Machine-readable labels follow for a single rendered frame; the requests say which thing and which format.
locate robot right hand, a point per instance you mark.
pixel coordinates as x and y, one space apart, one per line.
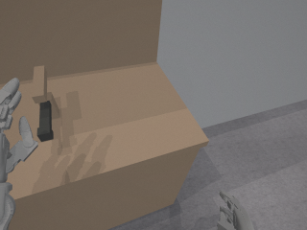
238 220

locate robot left forearm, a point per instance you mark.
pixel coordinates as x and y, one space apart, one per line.
7 205

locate robot left hand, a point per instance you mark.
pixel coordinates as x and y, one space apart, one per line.
10 98

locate tap lever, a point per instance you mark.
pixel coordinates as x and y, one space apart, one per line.
44 131

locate counter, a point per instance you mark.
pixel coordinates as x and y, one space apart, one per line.
123 139

